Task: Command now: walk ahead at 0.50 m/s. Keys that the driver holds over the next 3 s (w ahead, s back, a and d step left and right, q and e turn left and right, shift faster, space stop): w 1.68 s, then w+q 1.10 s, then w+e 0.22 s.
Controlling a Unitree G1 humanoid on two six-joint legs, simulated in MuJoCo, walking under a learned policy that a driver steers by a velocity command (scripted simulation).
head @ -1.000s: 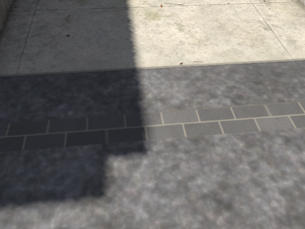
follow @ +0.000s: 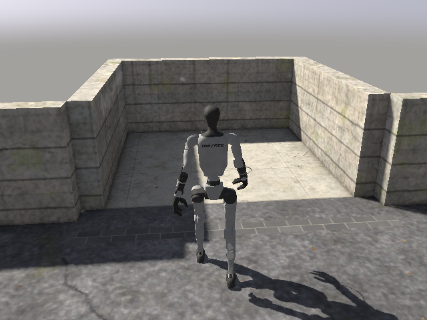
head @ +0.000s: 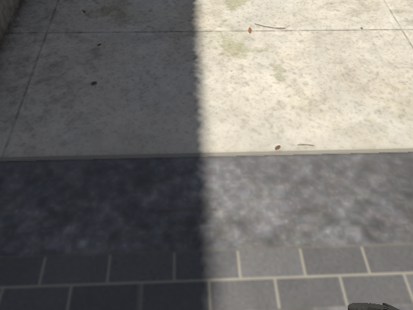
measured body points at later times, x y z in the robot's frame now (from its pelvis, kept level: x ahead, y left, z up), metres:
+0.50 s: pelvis +0.29 -0.01 +0.01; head +0.31 -0.01 +0.46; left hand +0.50 +0.21 -0.09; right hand +0.23 -0.28 -0.13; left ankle +0.13 +0.11 -0.72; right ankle +0.45 -0.13 -0.71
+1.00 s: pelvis +0.56 -0.02 +0.02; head +0.59 -0.02 +0.47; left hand +0.53 +0.24 -0.12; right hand +0.77 -0.26 -0.09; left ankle +0.75 +0.12 -0.69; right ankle +0.45 -0.13 -0.72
